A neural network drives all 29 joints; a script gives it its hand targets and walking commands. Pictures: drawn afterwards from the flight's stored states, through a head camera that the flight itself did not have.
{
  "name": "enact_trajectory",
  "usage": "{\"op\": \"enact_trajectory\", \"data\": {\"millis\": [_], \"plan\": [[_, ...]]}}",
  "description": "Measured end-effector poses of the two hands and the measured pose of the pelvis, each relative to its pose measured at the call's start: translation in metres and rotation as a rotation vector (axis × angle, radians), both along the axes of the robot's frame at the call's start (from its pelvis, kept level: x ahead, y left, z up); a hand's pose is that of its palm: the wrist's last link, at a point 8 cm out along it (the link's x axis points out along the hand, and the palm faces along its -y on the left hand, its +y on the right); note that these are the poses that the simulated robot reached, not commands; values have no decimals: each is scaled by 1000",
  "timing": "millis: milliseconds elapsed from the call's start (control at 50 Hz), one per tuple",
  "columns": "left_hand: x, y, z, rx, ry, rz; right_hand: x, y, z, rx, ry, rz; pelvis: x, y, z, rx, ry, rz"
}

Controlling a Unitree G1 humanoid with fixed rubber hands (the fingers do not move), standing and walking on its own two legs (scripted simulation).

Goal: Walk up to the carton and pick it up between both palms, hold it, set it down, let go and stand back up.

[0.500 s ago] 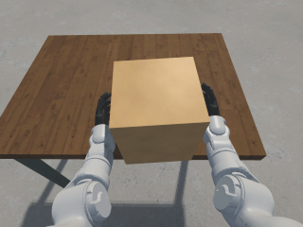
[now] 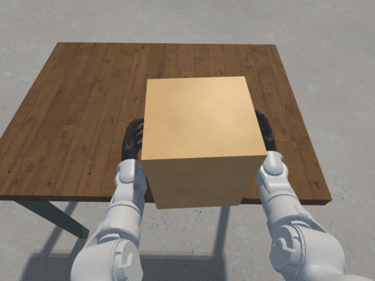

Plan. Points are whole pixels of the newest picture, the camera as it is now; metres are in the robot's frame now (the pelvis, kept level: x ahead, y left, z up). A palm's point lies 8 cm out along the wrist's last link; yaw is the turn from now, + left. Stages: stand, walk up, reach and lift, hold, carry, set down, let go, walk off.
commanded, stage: reach and lift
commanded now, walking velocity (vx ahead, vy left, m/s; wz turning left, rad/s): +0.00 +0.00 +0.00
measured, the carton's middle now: (197, 148) +0.41 -0.01 +0.02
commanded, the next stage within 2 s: none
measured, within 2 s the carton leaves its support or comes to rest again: leaves its support in 1.62 s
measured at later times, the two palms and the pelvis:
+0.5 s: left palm (131, 155) +0.39 +0.14 +0.03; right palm (264, 145) +0.40 -0.16 +0.04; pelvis +0.00 -0.01 +0.00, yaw +0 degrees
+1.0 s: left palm (129, 160) +0.38 +0.14 +0.03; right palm (265, 147) +0.39 -0.16 +0.05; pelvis -0.03 -0.01 +0.00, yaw +1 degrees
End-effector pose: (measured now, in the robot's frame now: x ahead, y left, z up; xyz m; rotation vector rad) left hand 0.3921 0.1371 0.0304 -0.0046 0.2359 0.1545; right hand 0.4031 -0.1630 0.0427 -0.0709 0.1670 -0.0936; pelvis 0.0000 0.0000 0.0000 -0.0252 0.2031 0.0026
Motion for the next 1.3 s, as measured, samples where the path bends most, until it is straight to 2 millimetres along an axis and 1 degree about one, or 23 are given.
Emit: {"op": "enact_trajectory", "data": {"millis": [380, 580, 700, 820, 1020, 1300], "plan": [[0, 0, 0, 9, 4, 0, 0, 0, -1, 2, 0, 1, -3, -5, 0, 2, 18, 3], [-2, 0, 0, -8, -8, 4, -1, 0, 1, -28, -23, 6, -5, -5, 0, 4, 44, 9], [-8, 1, 1, -11, -49, 12, -5, 2, 4, -44, -70, 14, -8, -4, -1, 5, 67, 11], [-15, 3, 2, -30, -86, 30, -8, 4, 8, -59, -107, 29, -17, -5, -1, 7, 80, 9], [-17, 2, 2, -33, -100, 34, -9, 3, 7, -48, -119, 30, -28, -10, -4, 14, 133, 6], [-16, 2, 1, -50, -93, 38, -8, 3, 7, -52, -113, 34, -28, -14, -6, 11, 158, 10]]}}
